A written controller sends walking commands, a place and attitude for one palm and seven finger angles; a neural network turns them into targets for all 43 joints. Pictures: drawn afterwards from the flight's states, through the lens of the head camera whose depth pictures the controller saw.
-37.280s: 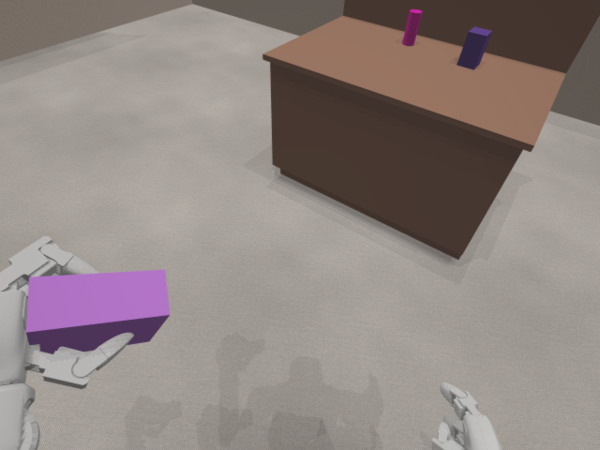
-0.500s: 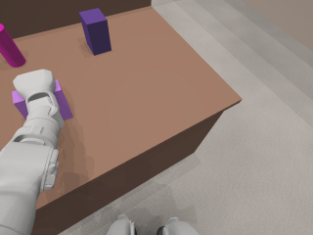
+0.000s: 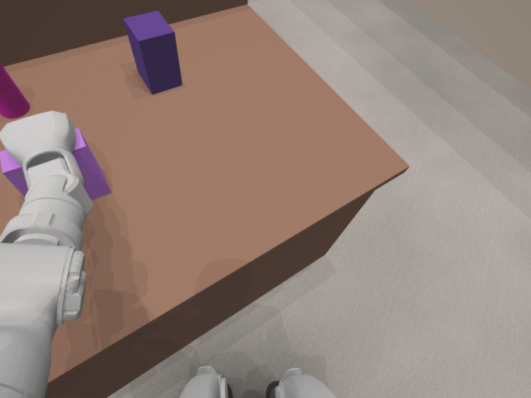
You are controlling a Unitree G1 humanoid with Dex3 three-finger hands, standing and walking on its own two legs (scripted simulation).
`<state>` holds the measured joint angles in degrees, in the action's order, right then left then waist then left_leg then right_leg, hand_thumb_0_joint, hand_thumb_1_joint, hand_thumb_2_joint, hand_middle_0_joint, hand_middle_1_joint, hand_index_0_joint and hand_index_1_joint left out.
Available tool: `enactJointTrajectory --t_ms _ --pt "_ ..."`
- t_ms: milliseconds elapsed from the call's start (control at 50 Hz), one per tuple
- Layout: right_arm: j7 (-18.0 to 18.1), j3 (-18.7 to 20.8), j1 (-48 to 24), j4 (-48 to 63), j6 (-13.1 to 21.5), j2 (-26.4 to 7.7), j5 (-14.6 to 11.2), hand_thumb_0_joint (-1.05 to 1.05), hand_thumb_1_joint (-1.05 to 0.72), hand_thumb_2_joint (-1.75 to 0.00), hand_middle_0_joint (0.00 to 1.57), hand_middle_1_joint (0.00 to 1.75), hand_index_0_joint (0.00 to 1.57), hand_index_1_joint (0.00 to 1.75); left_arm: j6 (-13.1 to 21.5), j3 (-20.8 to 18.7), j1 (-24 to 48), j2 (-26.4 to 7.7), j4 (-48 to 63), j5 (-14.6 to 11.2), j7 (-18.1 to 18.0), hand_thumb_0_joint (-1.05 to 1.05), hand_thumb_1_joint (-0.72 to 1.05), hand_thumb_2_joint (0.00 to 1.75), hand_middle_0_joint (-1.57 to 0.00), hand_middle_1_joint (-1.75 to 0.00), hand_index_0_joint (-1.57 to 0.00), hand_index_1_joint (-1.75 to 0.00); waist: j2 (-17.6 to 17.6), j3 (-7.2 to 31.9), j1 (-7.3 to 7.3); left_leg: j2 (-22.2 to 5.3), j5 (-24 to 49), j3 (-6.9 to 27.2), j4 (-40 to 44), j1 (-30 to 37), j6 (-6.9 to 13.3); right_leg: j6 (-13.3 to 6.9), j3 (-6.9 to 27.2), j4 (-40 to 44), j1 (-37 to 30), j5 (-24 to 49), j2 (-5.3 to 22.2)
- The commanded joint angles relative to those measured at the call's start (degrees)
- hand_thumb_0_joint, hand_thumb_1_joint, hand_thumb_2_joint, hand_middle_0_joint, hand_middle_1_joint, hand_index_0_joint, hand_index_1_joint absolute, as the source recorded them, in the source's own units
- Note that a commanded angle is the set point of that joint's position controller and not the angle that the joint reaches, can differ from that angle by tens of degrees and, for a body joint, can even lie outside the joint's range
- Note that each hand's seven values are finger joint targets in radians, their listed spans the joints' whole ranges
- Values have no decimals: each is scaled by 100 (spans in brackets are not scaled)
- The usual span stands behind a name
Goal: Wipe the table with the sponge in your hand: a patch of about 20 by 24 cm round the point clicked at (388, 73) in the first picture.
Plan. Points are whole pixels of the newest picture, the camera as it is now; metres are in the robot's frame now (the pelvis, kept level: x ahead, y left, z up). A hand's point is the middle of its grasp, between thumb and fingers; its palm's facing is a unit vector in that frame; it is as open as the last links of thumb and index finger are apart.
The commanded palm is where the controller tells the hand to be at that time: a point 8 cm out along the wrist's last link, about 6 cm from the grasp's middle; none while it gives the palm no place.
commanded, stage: slide back across to the first lane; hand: left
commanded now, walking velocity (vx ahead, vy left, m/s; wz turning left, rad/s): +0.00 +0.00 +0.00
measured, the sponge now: (65, 181) +0.47 +0.30 -0.02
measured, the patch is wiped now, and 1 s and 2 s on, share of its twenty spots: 1.00 1.00 1.00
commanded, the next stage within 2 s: wipe back along the first lane in 0.40 s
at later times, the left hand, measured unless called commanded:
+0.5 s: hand (12, 175) +0.46 +0.35 +0.01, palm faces -0.15 -0.05 -0.99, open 9.3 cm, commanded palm +0.44 +0.33 +0.06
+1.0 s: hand (9, 207) +0.41 +0.34 +0.01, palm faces -0.12 -0.02 -0.99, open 9.3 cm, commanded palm +0.38 +0.31 +0.04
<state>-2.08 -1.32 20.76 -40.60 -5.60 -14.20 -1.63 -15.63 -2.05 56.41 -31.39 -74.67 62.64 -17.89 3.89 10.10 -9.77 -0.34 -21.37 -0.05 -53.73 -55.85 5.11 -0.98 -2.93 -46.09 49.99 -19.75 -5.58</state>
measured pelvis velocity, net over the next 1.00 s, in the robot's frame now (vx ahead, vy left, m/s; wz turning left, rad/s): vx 0.03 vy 0.01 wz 0.04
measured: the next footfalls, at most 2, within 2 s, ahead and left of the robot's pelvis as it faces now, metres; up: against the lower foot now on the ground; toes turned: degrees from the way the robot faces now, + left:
none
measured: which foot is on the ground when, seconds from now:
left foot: down 0.00-1.00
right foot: down 0.00-1.00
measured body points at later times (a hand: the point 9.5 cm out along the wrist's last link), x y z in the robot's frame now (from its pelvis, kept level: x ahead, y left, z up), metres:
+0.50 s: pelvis +0.04 +0.00 +0.02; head +0.14 +0.03 +0.46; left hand +0.47 +0.35 +0.07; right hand +0.09 -0.28 -0.10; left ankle +0.03 +0.06 -0.68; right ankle +0.01 -0.12 -0.68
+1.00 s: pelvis +0.03 +0.01 +0.02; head +0.10 +0.03 +0.47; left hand +0.41 +0.34 +0.07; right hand +0.12 -0.25 -0.10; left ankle +0.03 +0.06 -0.68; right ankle +0.01 -0.12 -0.68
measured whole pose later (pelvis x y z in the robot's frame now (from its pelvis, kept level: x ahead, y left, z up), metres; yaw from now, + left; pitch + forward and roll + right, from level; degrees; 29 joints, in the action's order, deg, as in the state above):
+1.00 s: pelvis +0.03 +0.01 +0.02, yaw +2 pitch +17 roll -5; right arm -2.0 0.9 15.3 -39.2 -10.4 -14.5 -3.0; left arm -11.2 0.8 33.1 -28.6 -55.5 59.6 -18.6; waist 3.0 9.7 -2.9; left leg 1.4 -21.5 0.4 -46.8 -42.3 5.3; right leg -0.9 -2.7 -39.2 36.1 -20.3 -4.2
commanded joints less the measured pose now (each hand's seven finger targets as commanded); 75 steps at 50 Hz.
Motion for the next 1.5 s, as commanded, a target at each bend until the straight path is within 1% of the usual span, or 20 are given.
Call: enactJointTrajectory --t_ms 0,160,180,240,280,320,440,540,640,680,720,1080,1100,1160,1260,1280,1320,1360,1400,1480 --pt "54 386 489 399 104 -1183 -12 0 -90 -90 20 30 20 30 -183 -173 1815 -2019 699 219 -203 0 10 130 -120 -160 -120 -160 384 2073 280 -50 1327 644 907 2371 -239 -243 -8 683 -765 602 -39" --pt "52 447 542 429 18 -1182 -25 0 -90 -90 20 30 20 30 135 -219 977 -2047 958 196 79 0 10 130 -120 -160 -120 -160 346 2073 407 -35 2043 549 911 2763 -227 -244 44 835 -1198 1281 -36" --pt "66 462 549 440 5 -1173 -26 0 -90 -90 20 30 20 30 196 -83 1046 -1903 1064 198 114 0 10 130 -120 -160 -120 -160 338 2009 322 -42 2058 532 911 2800 -219 -239 52 863 -1178 1329 -36" --pt "66 511 572 418 -41 -1175 -6 0 -90 -90 20 30 20 30 365 -150 648 -1837 1195 197 158 0 10 130 -120 -160 -120 -160 462 2029 433 -73 2632 599 891 3138 -276 -272 9 833 -1102 1499 -49" --pt "64 527 551 408 -93 -1176 -7 0 -90 -90 20 30 20 30 452 -307 444 -1961 1305 136 161 0 10 130 -120 -160 -120 -160 330 2099 477 -44 2771 518 861 3084 -243 -266 57 860 -1380 1807 -39" --pt "76 543 544 365 -141 -1201 -7 0 -90 -90 20 30 20 30 521 -395 470 -2088 1459 179 158 0 10 130 -120 -160 -120 -160 519 2146 490 -65 3241 573 817 3255 -299 -271 60 790 -1322 2034 -13" --pt "27 575 425 388 -252 -1186 9 0 -90 -90 20 30 20 30 589 -441 -186 -1955 1624 121 162 0 10 130 -120 -160 -120 -160 512 2150 617 -70 3830 515 765 3401 -303 -273 70 798 -1552 2413 -3" --pt "30 598 316 424 -294 -1170 -29 0 -90 -90 20 30 20 30 614 -318 -581 -1666 1658 30 188 0 10 130 -120 -160 -120 -160 182 2037 608 -56 3635 481 831 3297 -251 -251 85 867 -1754 2499 23" --pt "17 611 143 489 -308 -1131 -71 0 -90 -90 20 30 20 30 635 -176 -1064 -1315 1932 -75 192 0 10 130 -120 -160 -120 -160 302 1937 673 -70 3675 500 896 3436 -267 -270 79 913 -1724 2368 24" --pt "19 597 73 509 -336 -1143 -91 0 -90 -90 20 30 20 30 589 -143 -1168 -1238 1882 -121 170 0 10 130 -120 -160 -120 -160 -17 1716 642 -40 3151 467 988 3161 -227 -267 65 966 -1813 2226 30" --pt "25 596 -6 526 -330 -1121 -112 0 -90 -90 20 30 20 30 595 -40 -1070 -1094 2107 -137 161 0 10 130 -120 -160 -120 -160 242 1713 668 -61 3283 561 1030 3361 -274 -284 49 953 -1647 2073 43" --pt "61 557 -534 696 -331 -971 -176 0 -90 -90 20 30 20 30 270 649 -1675 105 2239 -332 -38 0 10 130 -120 -160 -120 -160 -132 1172 717 -98 1881 779 1364 3301 -392 -360 -84 1001 -1168 780 24" --pt "59 564 -594 714 -313 -945 -188 0 -90 -90 20 30 20 30 273 710 -1595 253 2384 -385 -38 0 10 130 -120 -160 -120 -160 -67 1226 712 -113 1994 798 1368 3368 -394 -360 -74 995 -1165 837 40" --pt "81 534 -620 718 -336 -958 -198 0 -90 -90 20 30 20 30 156 651 -1649 105 2360 -365 -54 0 10 130 -120 -160 -120 -160 -174 1230 738 -61 1714 761 1412 3252 -381 -360 -64 1030 -1310 783 38" --pt "64 546 -724 778 -350 -907 -204 0 -90 -90 20 30 20 30 75 852 -2062 456 2560 -361 -19 0 10 130 -120 -160 -120 -160 -60 1256 817 -76 2069 788 1385 3442 -428 -385 -79 1010 -1302 889 37" --pt "59 544 -770 828 -353 -885 -208 0 -90 -90 20 30 20 30 51 1063 -2181 715 2642 -406 3 0 10 130 -120 -160 -120 -160 -155 1219 783 -73 1999 767 1387 3431 -400 -373 -83 1038 -1344 861 28" --pt "68 540 -827 823 -365 -908 -216 0 -90 -90 20 30 20 30 25 965 -2079 599 2765 -429 0 0 10 130 -120 -160 -120 -160 -265 1142 758 -73 2006 801 1392 3412 -404 -370 -77 1044 -1374 926 35" --pt "57 545 -862 857 -371 -885 -207 0 -90 -90 20 30 20 30 -29 901 -2524 625 2839 -448 -12 0 10 130 -120 -160 -120 -160 -265 1259 867 -52 2144 726 1380 3435 -385 -379 -69 1060 -1537 1060 44" --pt "42 552 -948 919 -366 -863 -224 0 -90 -90 20 30 20 30 -61 1000 -2723 800 3055 -483 -7 0 10 130 -120 -160 -120 -160 -301 1256 867 -73 2373 742 1373 3488 -394 -376 -82 1036 -1623 1179 51" --pt "64 496 -1059 982 -382 -874 -225 0 -90 -90 20 30 20 30 -199 949 -3017 697 3249 -507 -27 0 10 130 -120 -160 -120 -160 -422 1054 884 16 2050 603 1428 3248 -322 -367 -57 1097 -1908 1309 55"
